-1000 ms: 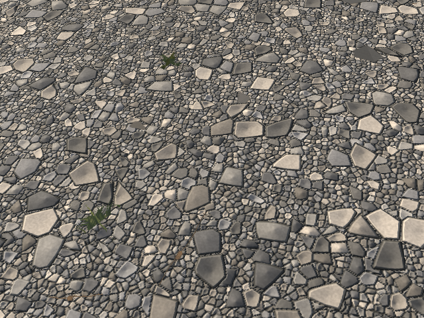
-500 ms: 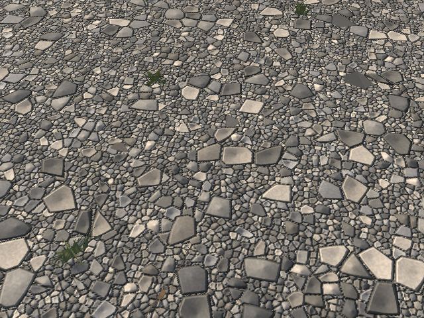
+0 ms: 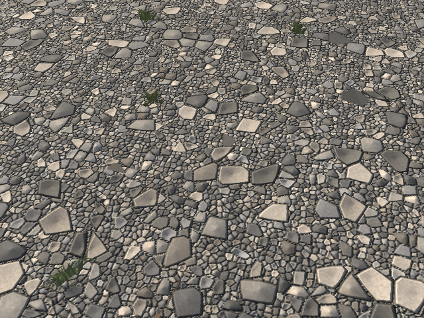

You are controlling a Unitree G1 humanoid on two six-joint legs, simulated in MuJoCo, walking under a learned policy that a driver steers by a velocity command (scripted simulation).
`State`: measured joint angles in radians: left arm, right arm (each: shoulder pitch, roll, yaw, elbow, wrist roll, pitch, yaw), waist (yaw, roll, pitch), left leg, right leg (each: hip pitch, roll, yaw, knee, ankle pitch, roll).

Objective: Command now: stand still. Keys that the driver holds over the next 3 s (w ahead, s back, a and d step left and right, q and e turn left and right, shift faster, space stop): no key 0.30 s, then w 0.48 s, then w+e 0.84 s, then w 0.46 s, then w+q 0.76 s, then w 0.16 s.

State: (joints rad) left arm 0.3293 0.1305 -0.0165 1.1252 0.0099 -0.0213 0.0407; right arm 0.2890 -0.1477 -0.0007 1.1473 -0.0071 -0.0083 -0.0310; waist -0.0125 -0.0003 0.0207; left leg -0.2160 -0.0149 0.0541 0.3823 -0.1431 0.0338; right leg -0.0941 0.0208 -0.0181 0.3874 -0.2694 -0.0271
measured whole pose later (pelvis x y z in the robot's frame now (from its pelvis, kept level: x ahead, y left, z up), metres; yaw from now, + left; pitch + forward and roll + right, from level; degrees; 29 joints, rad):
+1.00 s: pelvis +0.26 +0.05 -0.01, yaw -4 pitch +1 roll +0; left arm 0.09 0.18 0.04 0.94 0.02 -0.03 -0.04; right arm 0.49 -0.13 -0.01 1.11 -0.02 -0.11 -0.02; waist -0.03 -0.03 0.04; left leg 0.13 -0.07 0.15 0.17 -0.32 0.07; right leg -0.65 -0.04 -0.09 0.74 -0.05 -0.08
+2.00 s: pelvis +0.83 -0.07 +0.00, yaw -31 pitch +1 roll +1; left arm 0.14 0.25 0.04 0.80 0.04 -0.03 -0.05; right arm 0.43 -0.23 -0.04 0.93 -0.01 -0.10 0.02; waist -0.05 -0.05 0.02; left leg -0.07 -0.05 0.07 0.24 -0.19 0.06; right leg -0.61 -0.06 0.02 0.88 -0.15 -0.03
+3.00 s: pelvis +1.29 -0.26 +0.00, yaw -5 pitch +1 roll +0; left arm 0.16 0.25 0.04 0.78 0.04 -0.03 -0.02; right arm 0.34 -0.26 -0.07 0.88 0.00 -0.05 0.01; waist -0.02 -0.03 0.05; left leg -0.12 -0.14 0.00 0.29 -0.18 0.14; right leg -0.62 -0.14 0.02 1.00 -0.21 0.02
